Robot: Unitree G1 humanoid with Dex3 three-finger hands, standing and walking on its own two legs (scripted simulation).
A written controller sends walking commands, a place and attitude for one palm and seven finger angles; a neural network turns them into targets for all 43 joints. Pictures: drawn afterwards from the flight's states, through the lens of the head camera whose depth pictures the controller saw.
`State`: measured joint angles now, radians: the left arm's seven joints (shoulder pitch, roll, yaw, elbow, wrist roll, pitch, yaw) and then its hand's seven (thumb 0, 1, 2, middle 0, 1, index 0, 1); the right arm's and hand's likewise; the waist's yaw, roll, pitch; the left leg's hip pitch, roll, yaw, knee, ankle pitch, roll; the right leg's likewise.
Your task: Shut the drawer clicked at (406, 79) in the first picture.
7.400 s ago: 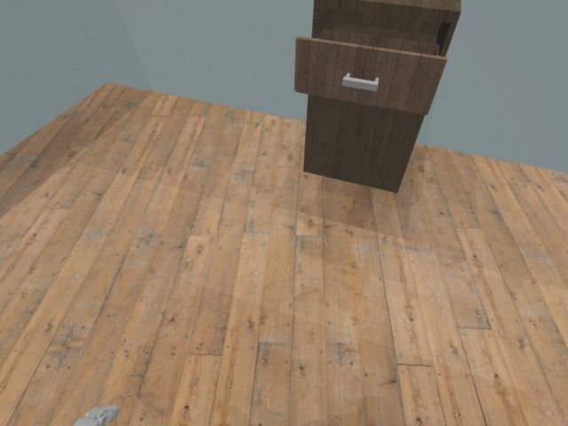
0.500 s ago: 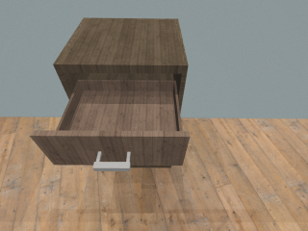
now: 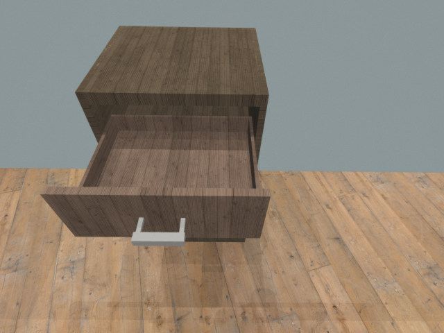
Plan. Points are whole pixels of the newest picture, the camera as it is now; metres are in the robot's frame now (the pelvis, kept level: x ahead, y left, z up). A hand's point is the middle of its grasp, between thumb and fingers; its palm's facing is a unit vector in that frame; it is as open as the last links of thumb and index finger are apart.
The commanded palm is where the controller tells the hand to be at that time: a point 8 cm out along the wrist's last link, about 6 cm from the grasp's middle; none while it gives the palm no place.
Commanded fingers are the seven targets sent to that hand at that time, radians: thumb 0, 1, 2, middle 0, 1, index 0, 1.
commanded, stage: look again from close up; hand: left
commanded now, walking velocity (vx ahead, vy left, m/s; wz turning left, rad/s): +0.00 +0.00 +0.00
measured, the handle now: (160, 230) +0.33 +0.16 -0.06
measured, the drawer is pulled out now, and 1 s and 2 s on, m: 0.30 0.30 0.30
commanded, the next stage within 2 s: shuffle to correct the standing spot in 0.14 s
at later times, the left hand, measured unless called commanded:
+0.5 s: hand out of the picture +0.00 +0.16 -0.18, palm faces +0.01 -0.99 -0.17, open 7.3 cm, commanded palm none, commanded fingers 0.00 0.90 0.90 -0.20 -0.30 -0.20 -0.30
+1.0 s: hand out of the picture +0.07 +0.16 -0.18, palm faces +0.03 -0.97 -0.23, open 7.3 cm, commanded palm none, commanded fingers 0.00 0.90 0.90 -0.20 -0.30 -0.20 -0.30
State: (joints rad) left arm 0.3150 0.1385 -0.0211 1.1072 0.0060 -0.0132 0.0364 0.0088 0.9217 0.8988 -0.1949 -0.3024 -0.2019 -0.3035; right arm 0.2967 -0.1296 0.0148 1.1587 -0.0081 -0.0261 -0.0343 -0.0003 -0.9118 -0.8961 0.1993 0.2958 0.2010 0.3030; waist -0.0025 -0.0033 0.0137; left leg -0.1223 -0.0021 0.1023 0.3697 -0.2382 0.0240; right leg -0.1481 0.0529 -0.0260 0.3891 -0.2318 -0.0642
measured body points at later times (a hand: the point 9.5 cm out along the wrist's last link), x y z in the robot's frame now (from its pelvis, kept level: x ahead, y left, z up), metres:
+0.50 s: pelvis +0.02 -0.01 -0.01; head +0.03 -0.01 +0.44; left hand +0.00 +0.21 -0.17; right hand -0.02 -0.22 -0.17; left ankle -0.02 +0.10 -0.74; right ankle -0.01 -0.08 -0.74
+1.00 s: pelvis +0.06 -0.02 -0.01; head +0.09 -0.02 +0.44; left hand +0.06 +0.21 -0.16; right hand +0.08 -0.25 -0.17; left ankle -0.01 +0.10 -0.74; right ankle -0.01 -0.08 -0.74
